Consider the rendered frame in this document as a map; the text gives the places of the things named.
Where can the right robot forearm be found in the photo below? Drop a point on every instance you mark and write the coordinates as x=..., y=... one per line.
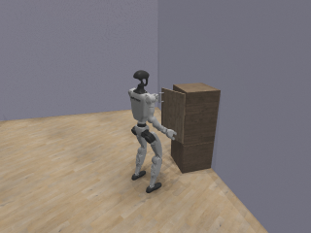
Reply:
x=158, y=126

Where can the robot right upper arm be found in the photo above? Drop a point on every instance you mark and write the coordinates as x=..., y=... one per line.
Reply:
x=151, y=103

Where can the robot left shin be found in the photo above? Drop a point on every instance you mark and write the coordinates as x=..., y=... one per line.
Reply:
x=139, y=162

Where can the handle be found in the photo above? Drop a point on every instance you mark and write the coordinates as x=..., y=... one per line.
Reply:
x=159, y=97

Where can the cupboard door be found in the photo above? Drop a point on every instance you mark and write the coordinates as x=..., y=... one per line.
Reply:
x=173, y=112

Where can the humanoid robot head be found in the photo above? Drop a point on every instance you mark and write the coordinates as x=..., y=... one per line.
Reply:
x=141, y=75

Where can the robot left upper arm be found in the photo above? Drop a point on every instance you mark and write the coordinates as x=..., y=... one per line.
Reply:
x=129, y=91

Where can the robot left hand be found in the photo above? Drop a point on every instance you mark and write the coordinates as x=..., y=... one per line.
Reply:
x=156, y=97

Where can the robot right hand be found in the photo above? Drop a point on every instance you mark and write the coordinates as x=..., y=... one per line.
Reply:
x=170, y=134

